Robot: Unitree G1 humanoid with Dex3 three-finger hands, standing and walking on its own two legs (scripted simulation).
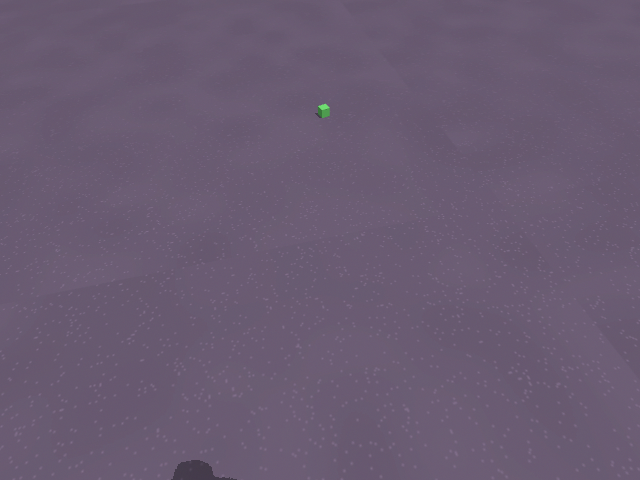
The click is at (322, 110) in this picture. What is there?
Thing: cube
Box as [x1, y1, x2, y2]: [318, 104, 329, 117]
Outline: 325,104 318,106 318,114 321,117 329,115 329,108
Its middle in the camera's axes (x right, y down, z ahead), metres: +0.03 -0.77 +2.26
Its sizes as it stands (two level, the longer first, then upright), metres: 0.052 0.052 0.052
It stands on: the floor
